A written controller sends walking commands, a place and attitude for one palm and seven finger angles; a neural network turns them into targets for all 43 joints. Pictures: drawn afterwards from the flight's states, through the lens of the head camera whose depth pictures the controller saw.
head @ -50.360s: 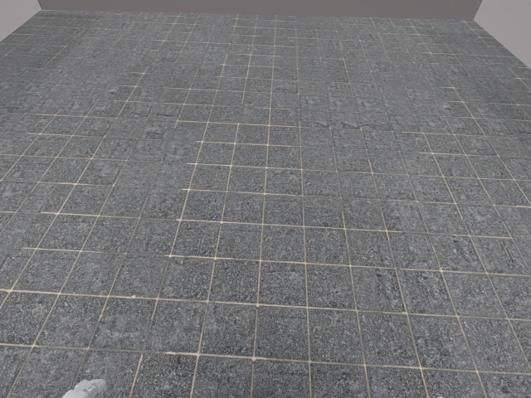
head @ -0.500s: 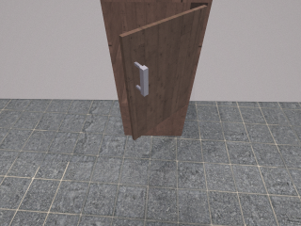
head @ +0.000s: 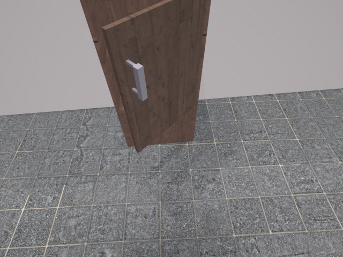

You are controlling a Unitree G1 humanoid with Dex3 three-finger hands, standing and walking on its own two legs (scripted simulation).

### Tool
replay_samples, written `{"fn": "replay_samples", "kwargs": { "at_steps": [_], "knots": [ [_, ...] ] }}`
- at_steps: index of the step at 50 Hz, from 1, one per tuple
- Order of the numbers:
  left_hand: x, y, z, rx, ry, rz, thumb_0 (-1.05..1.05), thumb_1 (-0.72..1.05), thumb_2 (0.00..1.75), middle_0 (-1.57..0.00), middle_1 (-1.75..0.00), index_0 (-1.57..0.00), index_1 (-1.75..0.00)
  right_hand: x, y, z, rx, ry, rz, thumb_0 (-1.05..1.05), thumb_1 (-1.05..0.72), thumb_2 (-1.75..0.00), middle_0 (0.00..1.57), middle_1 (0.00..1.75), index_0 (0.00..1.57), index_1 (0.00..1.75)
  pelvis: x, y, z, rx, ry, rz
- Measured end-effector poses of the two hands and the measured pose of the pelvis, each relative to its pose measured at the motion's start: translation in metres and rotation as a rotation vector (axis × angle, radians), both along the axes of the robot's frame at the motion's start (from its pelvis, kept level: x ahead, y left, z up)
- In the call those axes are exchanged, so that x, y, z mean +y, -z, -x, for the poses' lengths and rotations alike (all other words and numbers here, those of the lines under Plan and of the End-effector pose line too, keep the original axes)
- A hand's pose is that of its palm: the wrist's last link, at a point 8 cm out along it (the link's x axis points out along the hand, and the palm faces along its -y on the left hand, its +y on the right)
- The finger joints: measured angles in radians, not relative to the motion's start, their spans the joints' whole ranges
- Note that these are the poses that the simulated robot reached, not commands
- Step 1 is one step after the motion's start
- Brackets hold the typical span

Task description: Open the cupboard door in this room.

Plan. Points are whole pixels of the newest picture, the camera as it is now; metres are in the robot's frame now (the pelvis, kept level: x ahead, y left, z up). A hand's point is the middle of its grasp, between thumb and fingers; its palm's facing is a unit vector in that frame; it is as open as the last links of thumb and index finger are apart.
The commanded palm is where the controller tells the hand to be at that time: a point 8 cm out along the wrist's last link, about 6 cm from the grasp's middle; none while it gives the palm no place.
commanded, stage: walk to a spot facing it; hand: left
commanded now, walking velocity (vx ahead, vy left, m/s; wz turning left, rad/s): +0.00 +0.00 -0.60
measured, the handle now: (136, 80) +0.60 +0.16 +0.05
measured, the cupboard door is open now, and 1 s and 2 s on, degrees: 41 41 41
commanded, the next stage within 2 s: none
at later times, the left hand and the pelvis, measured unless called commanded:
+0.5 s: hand out of the picture +0.09 +0.16 -0.15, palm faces -0.18 -0.95 -0.27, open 7.4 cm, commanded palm none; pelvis +0.01 -0.03 +0.01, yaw -16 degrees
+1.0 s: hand (147, 220) +0.23 +0.09 -0.16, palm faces -0.55 -0.78 -0.29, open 7.4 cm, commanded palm none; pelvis +0.02 -0.03 -0.01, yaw -34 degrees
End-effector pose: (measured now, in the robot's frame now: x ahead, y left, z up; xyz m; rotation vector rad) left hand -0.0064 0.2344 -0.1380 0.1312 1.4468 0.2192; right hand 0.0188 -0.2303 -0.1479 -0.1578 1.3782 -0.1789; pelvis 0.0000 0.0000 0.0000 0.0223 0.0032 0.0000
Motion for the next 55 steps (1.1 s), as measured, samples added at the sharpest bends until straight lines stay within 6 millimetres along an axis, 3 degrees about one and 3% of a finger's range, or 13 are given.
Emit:
{"fn": "replay_samples", "kwargs": {
  "at_steps": [7,15,23,30,34,40,45,49,52,55],
  "knots": [
    [-0.004,-0.010,-0.049,-0.103,0.097,-0.081,0.01,0.91,0.90,-0.20,-0.30,-0.20,-0.30,-0.035,0.016,0.001,-0.031,0.057,-0.009,0.00,-0.91,-0.90,0.20,0.30,0.20,0.30,-0.023,0.009,0.000,-0.002,0.067,-0.008],
    [-0.023,-0.027,-0.075,-0.124,0.185,-0.091,0.01,0.91,0.90,-0.20,-0.30,-0.20,-0.30,-0.063,-0.007,-0.033,-0.144,0.120,0.011,0.01,-0.91,-0.90,0.20,0.30,0.19,0.29,-0.036,-0.008,0.000,0.010,0.165,-0.030],
    [-0.030,-0.025,-0.094,-0.118,0.268,-0.053,0.01,0.90,0.90,-0.21,-0.30,-0.20,-0.30,-0.067,-0.025,-0.060,-0.256,0.170,0.036,0.01,-0.91,-0.90,0.20,0.30,0.19,0.29,-0.031,-0.012,-0.005,0.021,0.259,-0.028],
    [-0.016,-0.013,-0.116,-0.096,0.339,-0.025,0.01,0.90,0.90,-0.21,-0.30,-0.20,-0.30,-0.053,-0.035,-0.061,-0.294,0.225,0.072,0.01,-0.91,-0.90,0.20,0.30,0.19,0.29,-0.013,-0.009,-0.012,0.041,0.342,-0.015],
    [-0.004,0.003,-0.142,-0.103,0.389,-0.007,0.01,0.90,0.90,-0.21,-0.30,-0.20,-0.30,-0.044,-0.031,-0.040,-0.286,0.255,0.121,0.00,-0.91,-0.90,0.20,0.30,0.20,0.30,0.000,0.003,-0.019,0.054,0.374,0.020],
    [-0.015,-0.005,-0.192,-0.158,0.489,0.008,0.01,0.91,0.90,-0.20,-0.30,-0.20,-0.30,-0.028,-0.032,0.022,-0.138,0.313,0.116,0.00,-0.90,-0.90,0.20,0.30,0.20,0.30,-0.001,-0.005,-0.021,0.041,0.450,0.026],
    [-0.052,-0.012,-0.231,-0.192,0.628,0.014,0.01,0.91,0.90,-0.20,-0.30,-0.20,-0.30,-0.026,-0.022,0.077,-0.066,0.444,0.093,0.01,-0.90,-0.90,0.21,0.30,0.20,0.30,-0.012,-0.003,-0.021,0.036,0.533,0.034],
    [-0.091,-0.010,-0.257,-0.259,0.732,0.002,0.01,0.91,0.90,-0.20,-0.30,-0.20,-0.30,-0.032,-0.002,0.120,-0.016,0.552,0.070,0.01,-0.90,-0.90,0.21,0.30,0.20,0.30,-0.028,0.011,-0.019,0.028,0.589,0.017],
    [-0.112,-0.015,-0.262,-0.279,0.779,-0.002,0.01,0.91,0.90,-0.20,-0.30,-0.20,-0.30,-0.037,-0.002,0.136,0.017,0.615,0.074,0.01,-0.91,-0.90,0.20,0.30,0.20,0.30,-0.031,0.007,-0.016,0.017,0.626,0.016],
    [-0.127,-0.018,-0.263,-0.269,0.812,0.005,0.01,0.91,0.90,-0.20,-0.30,-0.20,-0.30,-0.042,-0.011,0.138,-0.006,0.659,0.085,0.01,-0.91,-0.90,0.20,0.30,0.19,0.29,-0.035,0.001,-0.017,0.012,0.666,0.004]
  ]
}}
